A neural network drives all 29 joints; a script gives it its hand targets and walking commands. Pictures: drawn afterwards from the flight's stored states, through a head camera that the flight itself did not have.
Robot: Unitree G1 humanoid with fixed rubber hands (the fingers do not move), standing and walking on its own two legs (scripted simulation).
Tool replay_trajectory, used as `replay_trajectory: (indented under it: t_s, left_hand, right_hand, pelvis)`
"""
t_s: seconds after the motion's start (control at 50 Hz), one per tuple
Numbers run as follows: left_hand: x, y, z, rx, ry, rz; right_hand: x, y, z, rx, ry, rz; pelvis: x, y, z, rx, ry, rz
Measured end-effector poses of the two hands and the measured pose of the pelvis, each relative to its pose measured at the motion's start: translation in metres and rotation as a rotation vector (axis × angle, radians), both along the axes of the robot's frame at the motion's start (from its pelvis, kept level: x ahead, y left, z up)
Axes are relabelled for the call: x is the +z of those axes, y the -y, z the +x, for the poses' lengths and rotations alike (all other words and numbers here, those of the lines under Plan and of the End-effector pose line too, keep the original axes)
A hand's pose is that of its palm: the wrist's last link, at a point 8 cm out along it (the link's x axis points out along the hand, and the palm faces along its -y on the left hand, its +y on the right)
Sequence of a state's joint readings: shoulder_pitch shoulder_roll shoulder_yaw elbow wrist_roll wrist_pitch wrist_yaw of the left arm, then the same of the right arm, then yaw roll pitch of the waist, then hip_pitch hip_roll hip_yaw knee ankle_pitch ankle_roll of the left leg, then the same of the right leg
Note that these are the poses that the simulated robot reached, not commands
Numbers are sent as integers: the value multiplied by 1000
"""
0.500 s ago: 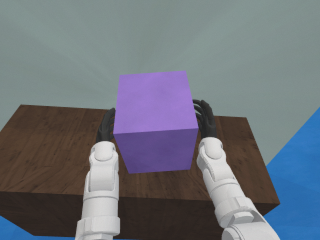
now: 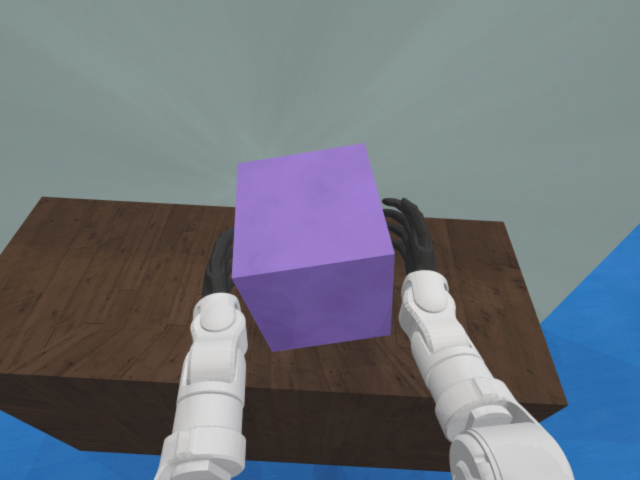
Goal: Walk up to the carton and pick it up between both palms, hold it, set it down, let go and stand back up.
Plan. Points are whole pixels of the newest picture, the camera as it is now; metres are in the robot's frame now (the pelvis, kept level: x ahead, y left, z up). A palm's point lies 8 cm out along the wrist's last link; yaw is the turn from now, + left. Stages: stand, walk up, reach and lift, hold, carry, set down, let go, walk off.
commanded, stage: set down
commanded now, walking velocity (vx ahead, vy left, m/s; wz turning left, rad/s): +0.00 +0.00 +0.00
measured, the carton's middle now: (316, 251) +0.40 +0.03 +0.06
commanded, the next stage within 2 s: none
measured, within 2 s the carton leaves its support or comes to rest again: rests again in 1.84 s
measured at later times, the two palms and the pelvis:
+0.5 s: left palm (227, 306) +0.33 +0.15 +0.02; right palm (411, 263) +0.39 -0.10 +0.05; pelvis +0.00 -0.01 +0.00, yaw +0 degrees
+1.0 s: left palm (234, 315) +0.34 +0.14 -0.02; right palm (405, 271) +0.41 -0.10 +0.01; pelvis +0.01 -0.01 +0.00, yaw -1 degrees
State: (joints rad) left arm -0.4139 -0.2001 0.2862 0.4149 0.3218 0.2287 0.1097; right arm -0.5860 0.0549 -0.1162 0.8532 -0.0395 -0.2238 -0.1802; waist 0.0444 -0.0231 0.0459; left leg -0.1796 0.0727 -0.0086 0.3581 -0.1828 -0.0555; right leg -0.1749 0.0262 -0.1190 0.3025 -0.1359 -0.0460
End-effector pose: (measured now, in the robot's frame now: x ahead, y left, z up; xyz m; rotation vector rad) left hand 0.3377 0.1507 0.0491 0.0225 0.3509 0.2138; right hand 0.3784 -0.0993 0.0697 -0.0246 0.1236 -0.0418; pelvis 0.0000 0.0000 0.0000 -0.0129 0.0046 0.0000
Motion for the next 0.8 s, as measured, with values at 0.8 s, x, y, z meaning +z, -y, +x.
replay_trajectory:
  t_s: [0.8]
  left_hand:
    - [-52, 8, 0, 92, -40, 4]
  right_hand:
    - [-45, 2, 25, 94, -90, -33]
  pelvis:
    - [-3, 13, 6, -10, -184, 7]
